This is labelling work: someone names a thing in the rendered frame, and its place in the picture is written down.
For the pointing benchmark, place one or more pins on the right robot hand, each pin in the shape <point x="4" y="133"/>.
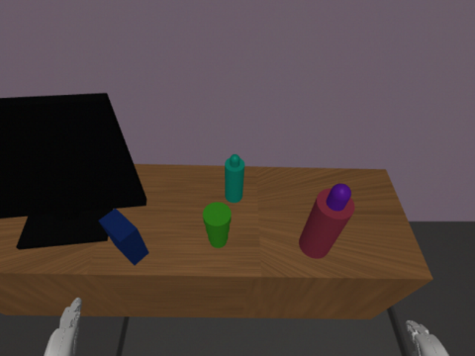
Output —
<point x="426" y="344"/>

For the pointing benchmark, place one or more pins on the left robot hand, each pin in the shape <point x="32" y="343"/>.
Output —
<point x="63" y="340"/>

